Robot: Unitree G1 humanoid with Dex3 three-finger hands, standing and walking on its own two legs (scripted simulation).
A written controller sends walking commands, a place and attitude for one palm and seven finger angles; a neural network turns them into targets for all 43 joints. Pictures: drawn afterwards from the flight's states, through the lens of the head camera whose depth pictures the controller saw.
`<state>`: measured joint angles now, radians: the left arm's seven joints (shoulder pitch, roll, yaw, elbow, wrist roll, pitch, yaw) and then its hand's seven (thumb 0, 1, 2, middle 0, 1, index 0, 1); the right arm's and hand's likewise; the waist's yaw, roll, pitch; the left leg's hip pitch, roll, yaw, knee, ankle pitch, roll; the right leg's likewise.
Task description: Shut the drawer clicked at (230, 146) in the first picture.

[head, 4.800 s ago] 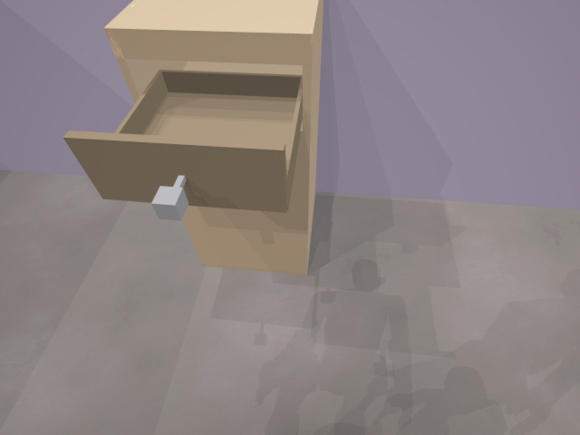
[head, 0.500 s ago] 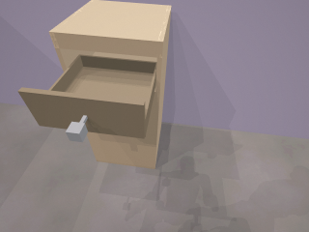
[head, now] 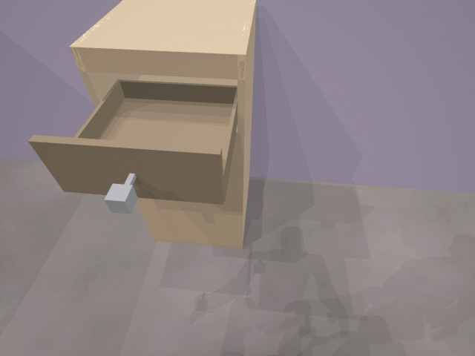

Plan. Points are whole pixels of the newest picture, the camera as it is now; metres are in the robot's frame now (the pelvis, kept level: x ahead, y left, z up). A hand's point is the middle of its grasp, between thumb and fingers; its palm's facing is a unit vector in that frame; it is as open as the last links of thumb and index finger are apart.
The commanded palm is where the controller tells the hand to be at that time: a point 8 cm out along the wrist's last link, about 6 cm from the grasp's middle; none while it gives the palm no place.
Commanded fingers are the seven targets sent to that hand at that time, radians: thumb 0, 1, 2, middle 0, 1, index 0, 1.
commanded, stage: look again from close up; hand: left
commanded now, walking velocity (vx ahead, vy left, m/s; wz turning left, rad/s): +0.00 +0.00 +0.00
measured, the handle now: (125, 190) +0.42 +0.26 +0.02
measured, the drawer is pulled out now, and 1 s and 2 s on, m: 0.27 0.27 0.27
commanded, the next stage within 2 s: shuffle to correct the standing spot in 0.44 s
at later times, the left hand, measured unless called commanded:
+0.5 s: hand out of the picture +0.08 +0.20 -0.16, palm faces -0.04 -0.96 -0.28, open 7.3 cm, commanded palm none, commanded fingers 0.00 0.90 0.90 -0.20 -0.30 -0.20 -0.30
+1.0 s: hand out of the picture +0.04 +0.23 -0.19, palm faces -0.01 -0.98 -0.20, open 7.3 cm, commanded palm none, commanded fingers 0.00 0.90 0.90 -0.20 -0.30 -0.20 -0.30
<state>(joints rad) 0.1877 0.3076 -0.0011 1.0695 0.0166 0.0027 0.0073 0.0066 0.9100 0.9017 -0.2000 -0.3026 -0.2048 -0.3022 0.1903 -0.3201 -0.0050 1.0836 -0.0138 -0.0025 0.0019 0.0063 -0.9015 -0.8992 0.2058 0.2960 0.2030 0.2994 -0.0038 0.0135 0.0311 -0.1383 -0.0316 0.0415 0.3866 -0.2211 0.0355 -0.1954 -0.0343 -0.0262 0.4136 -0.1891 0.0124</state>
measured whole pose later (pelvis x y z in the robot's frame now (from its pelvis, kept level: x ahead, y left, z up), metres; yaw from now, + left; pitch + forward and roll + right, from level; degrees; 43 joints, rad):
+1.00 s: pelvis +0.05 +0.04 -0.01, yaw -2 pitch -1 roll -1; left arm 0.31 0.21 0.03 1.08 0.03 0.05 0.03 0.01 0.91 0.90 -0.20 -0.30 -0.21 -0.30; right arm 0.31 -0.19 0.00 1.08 -0.01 0.00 -0.01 0.00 -0.90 -0.90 0.20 0.30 0.20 0.30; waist 0.01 -0.04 0.02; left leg -0.10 -0.05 0.12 0.45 -0.34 0.10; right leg -0.31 -0.05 -0.03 0.82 -0.46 0.00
